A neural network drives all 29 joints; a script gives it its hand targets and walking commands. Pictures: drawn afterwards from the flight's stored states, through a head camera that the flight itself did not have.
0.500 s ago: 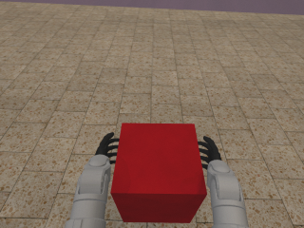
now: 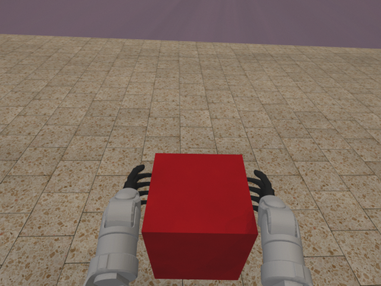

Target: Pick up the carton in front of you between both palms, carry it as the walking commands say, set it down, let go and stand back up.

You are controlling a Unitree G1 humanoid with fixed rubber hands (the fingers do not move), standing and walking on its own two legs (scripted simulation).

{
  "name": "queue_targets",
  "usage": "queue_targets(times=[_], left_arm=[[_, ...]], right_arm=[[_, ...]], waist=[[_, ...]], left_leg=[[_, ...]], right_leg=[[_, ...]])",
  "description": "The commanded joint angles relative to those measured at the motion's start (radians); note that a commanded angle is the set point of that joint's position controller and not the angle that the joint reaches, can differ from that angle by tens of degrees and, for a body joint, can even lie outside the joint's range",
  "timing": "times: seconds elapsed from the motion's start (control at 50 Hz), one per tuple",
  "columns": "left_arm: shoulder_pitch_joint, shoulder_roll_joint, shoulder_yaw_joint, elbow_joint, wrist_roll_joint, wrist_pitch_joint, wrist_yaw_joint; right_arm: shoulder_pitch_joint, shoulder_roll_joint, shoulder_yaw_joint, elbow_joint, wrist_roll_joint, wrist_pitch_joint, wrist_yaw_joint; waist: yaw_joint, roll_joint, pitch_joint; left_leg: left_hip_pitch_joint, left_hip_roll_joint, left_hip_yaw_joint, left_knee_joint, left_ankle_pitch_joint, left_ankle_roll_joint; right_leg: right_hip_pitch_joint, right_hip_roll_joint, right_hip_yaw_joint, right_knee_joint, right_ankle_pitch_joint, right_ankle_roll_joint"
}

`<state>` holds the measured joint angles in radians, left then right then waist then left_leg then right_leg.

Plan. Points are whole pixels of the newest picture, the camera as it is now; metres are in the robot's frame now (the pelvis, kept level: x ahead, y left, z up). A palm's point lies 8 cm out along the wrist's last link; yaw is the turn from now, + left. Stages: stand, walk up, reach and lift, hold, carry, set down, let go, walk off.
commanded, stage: set down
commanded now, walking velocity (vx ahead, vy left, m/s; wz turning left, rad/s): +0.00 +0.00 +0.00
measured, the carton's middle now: (197, 218) +0.30 +0.00 -0.03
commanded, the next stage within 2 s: none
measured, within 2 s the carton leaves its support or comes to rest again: neither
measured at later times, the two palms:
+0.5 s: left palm (140, 221) +0.34 +0.15 -0.12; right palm (243, 218) +0.37 -0.14 -0.12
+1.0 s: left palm (143, 232) +0.38 +0.17 -0.26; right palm (228, 227) +0.42 -0.13 -0.26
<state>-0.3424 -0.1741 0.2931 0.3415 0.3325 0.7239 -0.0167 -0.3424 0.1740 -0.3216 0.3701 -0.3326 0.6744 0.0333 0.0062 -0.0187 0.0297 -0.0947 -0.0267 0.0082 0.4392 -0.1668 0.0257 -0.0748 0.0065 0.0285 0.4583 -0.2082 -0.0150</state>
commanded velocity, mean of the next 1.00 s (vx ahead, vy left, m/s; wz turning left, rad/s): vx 0.00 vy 0.00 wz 0.00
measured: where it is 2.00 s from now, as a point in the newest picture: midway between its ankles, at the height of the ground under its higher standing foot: outside the picture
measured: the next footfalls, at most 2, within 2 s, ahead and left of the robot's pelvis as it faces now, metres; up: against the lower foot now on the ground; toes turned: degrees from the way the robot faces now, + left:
none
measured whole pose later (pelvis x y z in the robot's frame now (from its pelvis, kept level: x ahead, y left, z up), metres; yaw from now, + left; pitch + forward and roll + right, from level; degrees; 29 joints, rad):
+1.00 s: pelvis -0.02 -0.02 -0.18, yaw +2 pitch +41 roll +0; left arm -0.70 -0.10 0.47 0.59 0.20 0.20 0.04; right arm -0.76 0.05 -0.35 0.70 -0.19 0.17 -0.06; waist 0.04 -0.03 -0.23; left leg -1.70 -0.04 -0.03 1.42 -0.44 -0.02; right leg -1.67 0.07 0.01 1.45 -0.50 -0.02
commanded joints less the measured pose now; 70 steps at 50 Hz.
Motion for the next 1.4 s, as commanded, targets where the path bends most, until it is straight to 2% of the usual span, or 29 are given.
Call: queue_targets(times=[0.0,0.06,0.14,0.18,0.24,0.3,0.4,0.48,0.52,0.54,0.6,0.66,0.72,0.86,1.0,1.12,1.38], left_arm=[[-0.661,-0.951,-0.351,0.169,-0.203,-0.075,-0.245],[-0.734,-0.878,-0.193,0.267,-0.114,-0.123,-0.210],[-0.737,-0.737,-0.050,0.311,-0.027,-0.184,-0.159],[-0.702,-0.657,0.000,0.314,0.010,-0.223,-0.143],[-0.630,-0.591,0.017,0.299,0.035,-0.308,-0.135],[-0.607,-0.635,-0.088,0.272,-0.012,-0.419,-0.140],[-0.656,-0.724,-0.290,0.238,-0.109,-0.592,-0.143],[-0.691,-0.761,-0.456,0.170,-0.188,-0.651,-0.133],[-0.679,-0.759,-0.496,0.154,-0.209,-0.650,-0.128],[-0.670,-0.752,-0.496,0.155,-0.212,-0.645,-0.129],[-0.666,-0.740,-0.461,0.177,-0.202,-0.617,-0.134],[-0.704,-0.759,-0.419,0.215,-0.200,-0.583,-0.146],[-0.754,-0.772,-0.380,0.249,-0.192,-0.557,-0.155],[-0.843,-0.787,-0.359,0.283,-0.199,-0.540,-0.135],[-0.940,-0.766,-0.364,0.265,-0.230,-0.542,-0.088],[-1.057,-0.740,-0.368,0.237,-0.259,-0.536,-0.063],[-1.280,-0.675,-0.311,0.270,-0.276,-0.518,-0.057]], right_arm=[[-0.691,0.862,0.349,0.181,0.178,-0.067,0.285],[-0.771,0.792,0.203,0.268,0.090,-0.114,0.255],[-0.763,0.689,0.077,0.335,-0.002,-0.164,0.190],[-0.708,0.629,0.031,0.353,-0.046,-0.200,0.170],[-0.621,0.572,0.016,0.344,-0.078,-0.281,0.154],[-0.588,0.618,0.097,0.319,-0.032,-0.393,0.143],[-0.653,0.731,0.336,0.288,0.103,-0.566,0.128],[-0.708,0.794,0.556,0.185,0.200,-0.618,0.092],[-0.695,0.801,0.604,0.167,0.221,-0.613,0.076],[-0.682,0.803,0.612,0.172,0.223,-0.606,0.070],[-0.691,0.796,0.586,0.192,0.216,-0.576,0.064],[-0.708,0.791,0.533,0.253,0.193,-0.544,0.068],[-0.749,0.789,0.477,0.300,0.174,-0.525,0.075],[-0.859,0.744,0.426,0.349,0.184,-0.521,0.077],[-0.982,0.712,0.453,0.359,0.231,-0.522,0.077],[-1.089,0.687,0.463,0.371,0.257,-0.513,0.076],[-1.272,0.610,0.392,0.475,0.259,-0.490,0.080]], waist=[[0.015,0.092,-0.065],[0.021,0.071,-0.047],[0.030,0.011,-0.087],[0.022,-0.020,-0.109],[0.013,-0.029,-0.170],[0.009,-0.008,-0.298],[0.025,0.013,-0.633],[0.066,-0.010,-1.020],[0.074,-0.030,-1.127],[0.078,-0.034,-1.133],[0.080,-0.024,-1.044],[0.063,-0.028,-0.945],[0.049,-0.029,-0.909],[0.049,-0.010,-0.991],[0.069,-0.015,-1.089],[0.071,-0.028,-1.141],[0.074,-0.030,-1.115]], left_leg=[[-0.026,0.015,-0.177,-0.156,-0.453,-0.001],[-0.043,0.003,-0.153,-0.083,-0.414,-0.003],[-0.076,-0.023,-0.112,0.021,-0.320,-0.002],[-0.112,-0.035,-0.099,0.074,-0.270,-0.005],[-0.230,-0.048,-0.076,0.154,-0.102,-0.008],[-0.321,-0.062,-0.072,0.243,0.064,-0.025],[-0.442,-0.091,-0.072,0.425,0.238,-0.041],[-0.566,-0.103,-0.056,0.563,0.309,-0.038],[-0.646,-0.108,-0.049,0.607,0.297,-0.041],[-0.688,-0.110,-0.046,0.622,0.275,-0.041],[-0.813,-0.111,-0.040,0.653,0.157,-0.045],[-0.921,-0.113,-0.037,0.692,0.039,-0.044],[-0.999,-0.115,-0.031,0.736,-0.019,-0.043],[-1.096,-0.125,-0.019,0.860,0.009,-0.062],[-1.158,-0.134,-0.006,0.982,0.011,-0.077],[-1.220,-0.138,0.007,1.083,-0.018,-0.084],[-1.388,-0.132,0.042,1.264,-0.080,-0.089]], right_leg=[[-0.131,0.071,0.025,-0.025,-0.199,-0.029],[-0.208,0.066,0.034,0.016,-0.208,-0.025],[-0.291,0.067,0.044,0.043,-0.247,-0.024],[-0.363,0.072,0.039,0.069,-0.240,-0.025],[-0.453,0.083,0.042,0.133,-0.120,-0.025],[-0.506,0.095,0.051,0.214,0.025,-0.014],[-0.627,0.108,0.063,0.371,0.195,0.006],[-0.574,0.115,0.081,0.507,0.345,0.028],[-0.587,0.117,0.085,0.560,0.382,0.040],[-0.619,0.119,0.084,0.575,0.360,0.046],[-0.759,0.126,0.078,0.599,0.206,0.049],[-0.894,0.131,0.065,0.626,0.065,0.044],[-1.006,0.139,0.050,0.668,-0.015,0.035],[-1.181,0.161,0.027,0.808,-0.019,0.027],[-1.312,0.176,0.005,0.943,-0.045,0.030],[-1.395,0.182,-0.012,1.042,-0.083,0.032],[-1.563,0.181,-0.034,1.211,-0.154,0.023]])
